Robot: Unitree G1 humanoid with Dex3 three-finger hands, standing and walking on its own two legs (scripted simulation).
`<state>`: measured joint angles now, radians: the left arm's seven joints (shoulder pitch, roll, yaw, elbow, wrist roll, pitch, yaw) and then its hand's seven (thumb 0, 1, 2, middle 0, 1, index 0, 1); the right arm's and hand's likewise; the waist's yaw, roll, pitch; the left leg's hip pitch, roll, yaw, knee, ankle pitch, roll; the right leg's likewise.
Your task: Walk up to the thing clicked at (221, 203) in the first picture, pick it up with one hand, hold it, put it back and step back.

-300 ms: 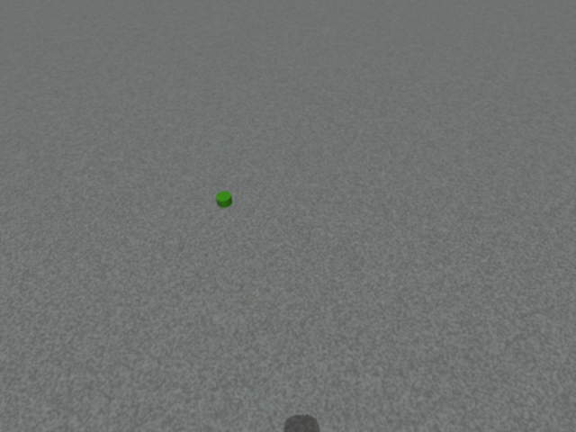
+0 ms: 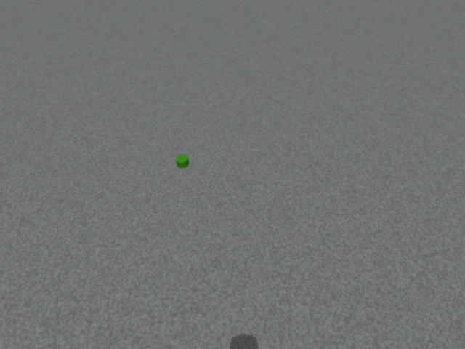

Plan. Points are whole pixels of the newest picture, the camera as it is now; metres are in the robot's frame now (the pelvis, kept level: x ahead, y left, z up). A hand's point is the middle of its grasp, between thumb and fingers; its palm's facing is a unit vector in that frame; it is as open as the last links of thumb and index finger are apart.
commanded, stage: stand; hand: left
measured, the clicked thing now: (182, 161) +1.30 +0.31 -0.76
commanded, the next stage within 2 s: walk up in 0.82 s
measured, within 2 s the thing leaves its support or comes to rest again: neither
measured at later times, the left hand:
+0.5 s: hand out of the picture +0.08 +0.25 -0.16, palm faces -0.01 -0.94 -0.34, open 7.4 cm
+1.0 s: hand out of the picture +0.09 +0.26 -0.15, palm faces -0.04 -0.93 -0.37, open 7.4 cm
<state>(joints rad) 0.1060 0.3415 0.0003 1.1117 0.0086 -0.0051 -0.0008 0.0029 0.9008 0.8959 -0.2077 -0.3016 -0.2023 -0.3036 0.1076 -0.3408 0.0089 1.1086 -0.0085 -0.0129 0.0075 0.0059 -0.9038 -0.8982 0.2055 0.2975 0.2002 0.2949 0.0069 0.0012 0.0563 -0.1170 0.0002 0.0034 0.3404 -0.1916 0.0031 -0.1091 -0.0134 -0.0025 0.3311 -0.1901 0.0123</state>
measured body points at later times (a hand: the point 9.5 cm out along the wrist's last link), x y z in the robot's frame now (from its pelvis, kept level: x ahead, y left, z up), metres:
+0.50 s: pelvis +0.00 +0.00 +0.00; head +0.01 +0.00 +0.45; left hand +0.08 +0.30 -0.13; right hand +0.08 -0.30 -0.13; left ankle +0.00 +0.12 -0.75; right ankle -0.01 -0.13 -0.75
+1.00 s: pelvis +0.02 -0.02 +0.00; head +0.03 -0.03 +0.44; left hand +0.09 +0.31 -0.12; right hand +0.07 -0.34 -0.13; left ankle +0.00 +0.11 -0.75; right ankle +0.03 -0.14 -0.72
